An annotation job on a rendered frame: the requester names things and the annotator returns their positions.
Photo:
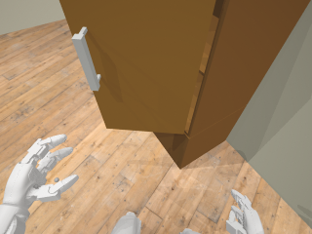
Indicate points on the cupboard door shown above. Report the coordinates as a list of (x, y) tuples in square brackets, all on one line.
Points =
[(148, 54)]

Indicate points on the robot left forearm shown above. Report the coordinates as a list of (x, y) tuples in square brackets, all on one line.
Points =
[(13, 218)]

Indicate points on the handle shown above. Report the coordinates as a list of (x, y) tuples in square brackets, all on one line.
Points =
[(83, 53)]

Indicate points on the right robot hand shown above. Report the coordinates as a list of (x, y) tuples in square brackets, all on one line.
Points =
[(248, 219)]

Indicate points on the left robot shin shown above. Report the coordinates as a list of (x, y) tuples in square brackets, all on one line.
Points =
[(130, 213)]

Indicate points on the robot left thigh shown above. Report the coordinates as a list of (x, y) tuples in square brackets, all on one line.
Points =
[(127, 224)]

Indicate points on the left robot hand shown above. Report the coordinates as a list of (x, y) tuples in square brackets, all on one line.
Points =
[(19, 187)]

